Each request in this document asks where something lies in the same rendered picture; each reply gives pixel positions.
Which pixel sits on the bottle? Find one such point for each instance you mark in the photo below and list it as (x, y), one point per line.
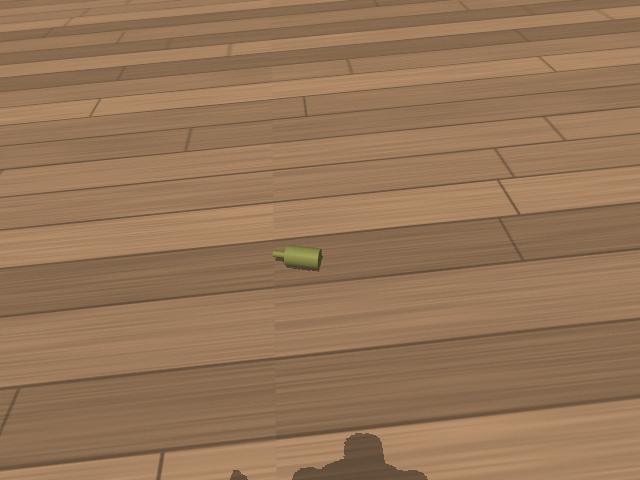
(298, 256)

